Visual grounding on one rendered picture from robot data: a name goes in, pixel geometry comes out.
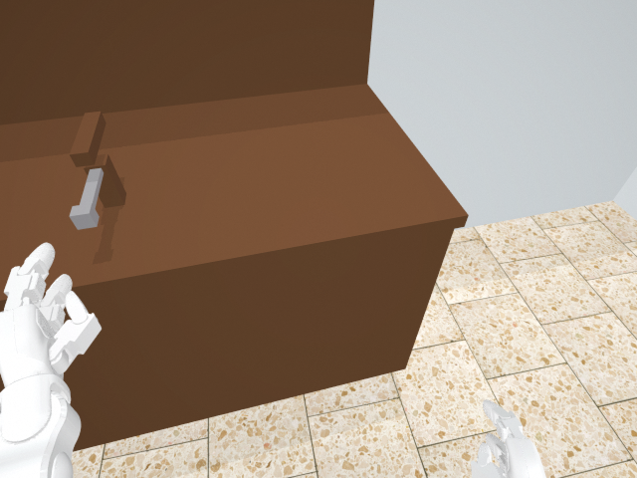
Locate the right robot hand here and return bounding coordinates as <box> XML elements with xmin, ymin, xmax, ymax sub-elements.
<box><xmin>471</xmin><ymin>399</ymin><xmax>546</xmax><ymax>478</ymax></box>

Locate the left robot forearm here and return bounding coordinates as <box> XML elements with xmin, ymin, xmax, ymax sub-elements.
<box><xmin>0</xmin><ymin>373</ymin><xmax>81</xmax><ymax>478</ymax></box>

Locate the tap lever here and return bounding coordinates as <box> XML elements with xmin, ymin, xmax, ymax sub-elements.
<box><xmin>69</xmin><ymin>168</ymin><xmax>104</xmax><ymax>230</ymax></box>

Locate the counter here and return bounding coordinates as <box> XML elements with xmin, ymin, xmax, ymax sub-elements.
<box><xmin>0</xmin><ymin>0</ymin><xmax>469</xmax><ymax>452</ymax></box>

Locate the left robot hand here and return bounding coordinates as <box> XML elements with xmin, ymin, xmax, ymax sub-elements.
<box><xmin>0</xmin><ymin>243</ymin><xmax>102</xmax><ymax>387</ymax></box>

